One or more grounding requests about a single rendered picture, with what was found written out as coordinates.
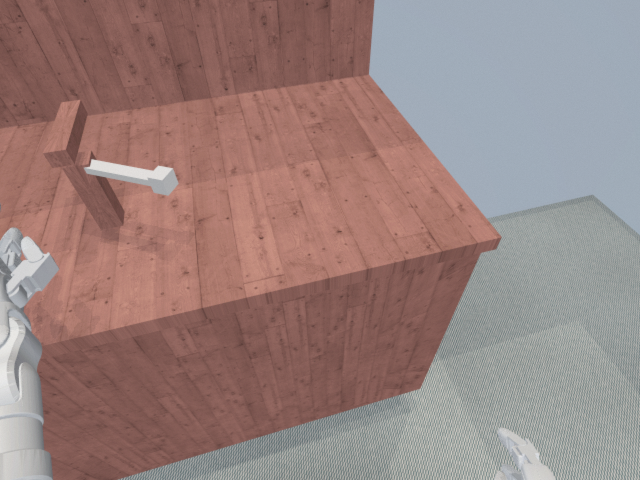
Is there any robot left hand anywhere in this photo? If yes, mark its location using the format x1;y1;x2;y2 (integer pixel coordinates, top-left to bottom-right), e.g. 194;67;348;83
0;204;59;312

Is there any tap lever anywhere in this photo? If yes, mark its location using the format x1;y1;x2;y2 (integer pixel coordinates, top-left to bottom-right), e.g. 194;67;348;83
84;159;179;196

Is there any counter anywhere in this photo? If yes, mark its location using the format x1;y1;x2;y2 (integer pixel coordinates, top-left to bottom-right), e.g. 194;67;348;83
0;0;502;480

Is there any robot left forearm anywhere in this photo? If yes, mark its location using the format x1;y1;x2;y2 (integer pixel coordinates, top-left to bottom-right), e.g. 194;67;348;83
0;301;53;480

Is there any robot right hand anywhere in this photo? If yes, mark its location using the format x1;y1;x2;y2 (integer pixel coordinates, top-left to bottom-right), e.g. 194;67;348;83
494;427;556;480

